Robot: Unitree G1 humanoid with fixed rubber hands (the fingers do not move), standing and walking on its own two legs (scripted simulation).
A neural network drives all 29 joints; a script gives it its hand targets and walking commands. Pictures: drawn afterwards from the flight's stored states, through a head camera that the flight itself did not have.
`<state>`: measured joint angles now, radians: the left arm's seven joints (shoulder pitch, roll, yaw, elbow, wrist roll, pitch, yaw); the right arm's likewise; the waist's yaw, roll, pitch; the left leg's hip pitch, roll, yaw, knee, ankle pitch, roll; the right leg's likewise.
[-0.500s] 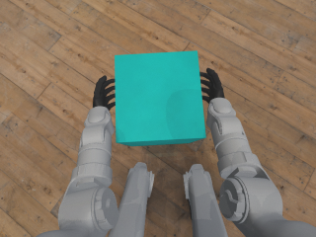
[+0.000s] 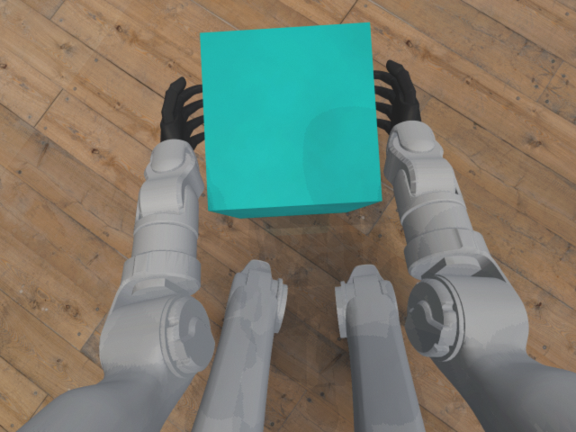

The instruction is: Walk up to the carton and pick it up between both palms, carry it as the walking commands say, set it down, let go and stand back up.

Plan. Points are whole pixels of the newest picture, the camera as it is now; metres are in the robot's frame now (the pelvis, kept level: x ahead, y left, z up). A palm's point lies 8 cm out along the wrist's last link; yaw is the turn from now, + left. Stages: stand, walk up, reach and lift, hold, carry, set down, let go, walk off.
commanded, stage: set down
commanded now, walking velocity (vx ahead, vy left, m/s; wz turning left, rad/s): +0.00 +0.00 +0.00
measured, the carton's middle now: (290, 143) +0.49 +0.04 -0.17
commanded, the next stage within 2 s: none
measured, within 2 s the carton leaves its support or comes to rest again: rests again in 1.76 s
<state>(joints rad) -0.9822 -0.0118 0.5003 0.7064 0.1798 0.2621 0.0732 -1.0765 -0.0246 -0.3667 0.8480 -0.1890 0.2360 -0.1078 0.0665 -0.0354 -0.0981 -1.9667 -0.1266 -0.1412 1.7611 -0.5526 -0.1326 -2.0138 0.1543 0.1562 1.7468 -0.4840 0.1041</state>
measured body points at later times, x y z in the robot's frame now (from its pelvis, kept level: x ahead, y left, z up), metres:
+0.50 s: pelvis -0.01 +0.00 -0.06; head +0.32 +0.01 +0.25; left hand +0.50 +0.19 -0.19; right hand +0.53 -0.10 -0.20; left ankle +0.10 +0.15 -0.46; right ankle +0.11 -0.14 -0.46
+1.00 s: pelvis +0.00 +0.01 -0.10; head +0.35 +0.02 +0.17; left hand +0.51 +0.19 -0.27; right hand +0.55 -0.10 -0.27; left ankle +0.10 +0.15 -0.46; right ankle +0.11 -0.14 -0.46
